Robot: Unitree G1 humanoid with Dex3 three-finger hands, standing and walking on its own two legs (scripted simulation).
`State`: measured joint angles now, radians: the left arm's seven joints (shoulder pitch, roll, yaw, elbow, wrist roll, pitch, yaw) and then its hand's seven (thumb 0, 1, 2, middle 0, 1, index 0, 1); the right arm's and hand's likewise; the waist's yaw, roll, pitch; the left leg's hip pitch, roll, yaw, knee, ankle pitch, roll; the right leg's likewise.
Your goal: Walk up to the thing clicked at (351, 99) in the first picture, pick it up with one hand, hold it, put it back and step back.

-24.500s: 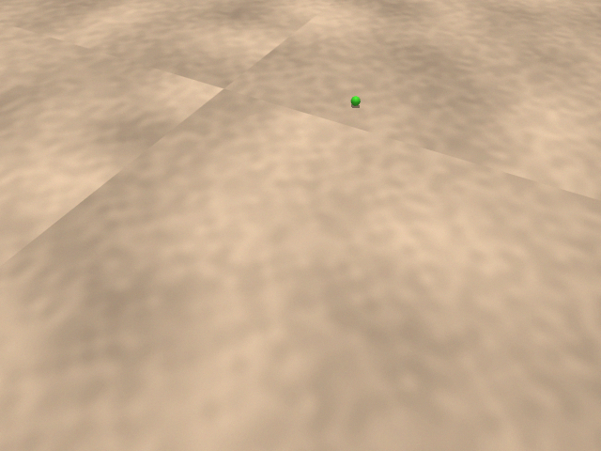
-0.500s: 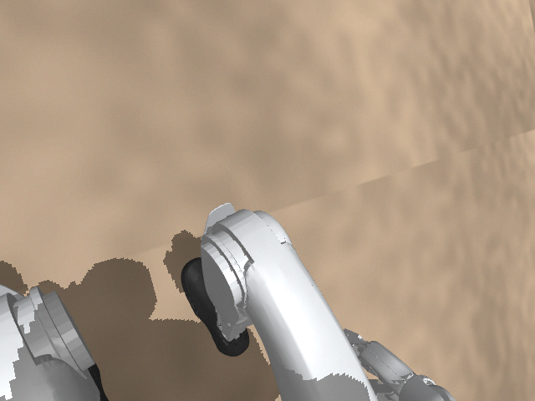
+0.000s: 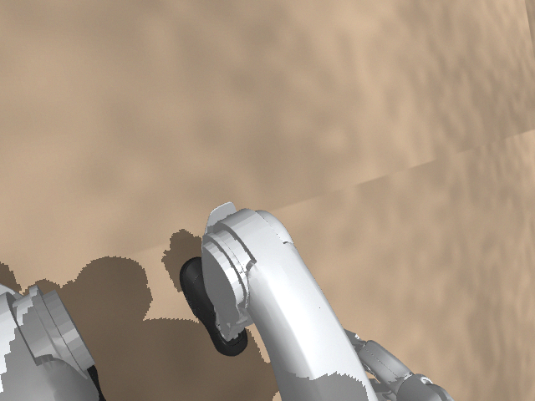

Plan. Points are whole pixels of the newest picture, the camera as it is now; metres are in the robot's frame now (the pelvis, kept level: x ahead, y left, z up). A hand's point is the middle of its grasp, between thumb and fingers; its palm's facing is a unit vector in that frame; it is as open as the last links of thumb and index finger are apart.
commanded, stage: close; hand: left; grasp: from above
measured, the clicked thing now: out of the picture +0.47 +0.36 -0.29
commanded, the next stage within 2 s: settle in 0.64 s
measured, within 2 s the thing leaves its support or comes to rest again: leaves its support in 1.00 s
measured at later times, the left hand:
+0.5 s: hand out of the picture +0.45 +0.35 -0.27, palm faces -0.44 -0.17 -0.88, open 8.0 cm
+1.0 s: hand out of the picture +0.45 +0.35 -0.26, palm faces -0.42 -0.16 -0.89, open 7.0 cm
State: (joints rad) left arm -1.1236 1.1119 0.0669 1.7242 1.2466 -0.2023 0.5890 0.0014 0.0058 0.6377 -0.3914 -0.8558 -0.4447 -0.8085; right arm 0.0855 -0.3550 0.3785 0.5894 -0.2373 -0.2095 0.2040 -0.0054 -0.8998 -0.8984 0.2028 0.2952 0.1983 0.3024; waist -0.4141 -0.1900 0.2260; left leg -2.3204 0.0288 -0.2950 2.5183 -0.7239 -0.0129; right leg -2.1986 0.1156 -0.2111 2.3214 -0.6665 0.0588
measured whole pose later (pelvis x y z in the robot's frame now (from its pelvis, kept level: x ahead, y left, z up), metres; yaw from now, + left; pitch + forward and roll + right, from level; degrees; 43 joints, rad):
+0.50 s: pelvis +0.00 +0.00 +0.00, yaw +0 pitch +28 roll -16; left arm -1.11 1.11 0.07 1.70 1.23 -0.21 0.57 0.00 0.33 0.48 -0.62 -0.74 -0.67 -0.67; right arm 0.09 -0.36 0.37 0.59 -0.24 -0.20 0.20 -0.01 -0.90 -0.90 0.20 0.30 0.20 0.30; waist -0.40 -0.18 0.24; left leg -2.32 0.03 -0.29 2.52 -0.72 -0.01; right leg -2.20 0.12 -0.21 2.32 -0.66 0.06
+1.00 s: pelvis +0.00 +0.00 +0.00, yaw +0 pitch +28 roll -16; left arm -1.10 1.10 0.09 1.66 1.24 -0.18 0.56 -0.03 0.36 0.35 -0.72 -0.61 -0.88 -0.55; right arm 0.10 -0.35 0.37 0.59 -0.24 -0.20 0.20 -0.01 -0.92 -0.90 0.20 0.30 0.20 0.30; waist -0.40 -0.18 0.21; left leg -2.33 0.03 -0.29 2.51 -0.71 -0.01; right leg -2.20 0.11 -0.21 2.32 -0.66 0.06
